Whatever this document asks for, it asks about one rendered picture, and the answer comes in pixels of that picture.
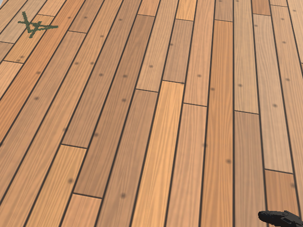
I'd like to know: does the right robot hand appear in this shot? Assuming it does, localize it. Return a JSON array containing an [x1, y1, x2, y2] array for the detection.
[[258, 210, 303, 227]]

